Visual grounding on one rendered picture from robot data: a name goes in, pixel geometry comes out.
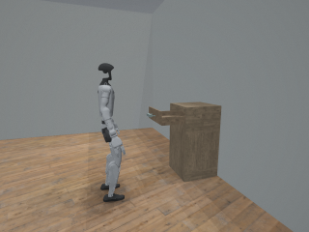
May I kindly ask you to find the robot right foot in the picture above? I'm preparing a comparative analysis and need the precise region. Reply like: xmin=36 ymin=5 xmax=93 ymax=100
xmin=103 ymin=193 xmax=125 ymax=202

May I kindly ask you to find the right robot upper arm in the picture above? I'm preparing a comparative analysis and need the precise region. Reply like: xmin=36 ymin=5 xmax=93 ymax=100
xmin=100 ymin=85 xmax=111 ymax=114

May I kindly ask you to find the robot right hand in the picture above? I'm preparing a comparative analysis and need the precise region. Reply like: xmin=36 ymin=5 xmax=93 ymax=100
xmin=111 ymin=136 xmax=126 ymax=158

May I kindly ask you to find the robot left shin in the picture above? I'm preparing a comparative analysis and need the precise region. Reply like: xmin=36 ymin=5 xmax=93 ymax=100
xmin=105 ymin=161 xmax=110 ymax=185

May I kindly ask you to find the drawer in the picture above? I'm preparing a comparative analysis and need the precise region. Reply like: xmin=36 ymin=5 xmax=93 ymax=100
xmin=149 ymin=106 xmax=186 ymax=126

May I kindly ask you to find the robot left hand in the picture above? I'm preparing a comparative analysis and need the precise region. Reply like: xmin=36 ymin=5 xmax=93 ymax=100
xmin=113 ymin=122 xmax=120 ymax=134

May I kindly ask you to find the right robot forearm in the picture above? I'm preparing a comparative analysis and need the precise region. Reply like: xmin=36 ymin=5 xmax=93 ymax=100
xmin=102 ymin=107 xmax=118 ymax=138

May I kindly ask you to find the cabinet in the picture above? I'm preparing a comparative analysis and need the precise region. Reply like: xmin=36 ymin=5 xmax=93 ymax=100
xmin=169 ymin=101 xmax=222 ymax=183

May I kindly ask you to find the handle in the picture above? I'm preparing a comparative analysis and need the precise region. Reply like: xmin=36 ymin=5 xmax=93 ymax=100
xmin=147 ymin=113 xmax=155 ymax=118

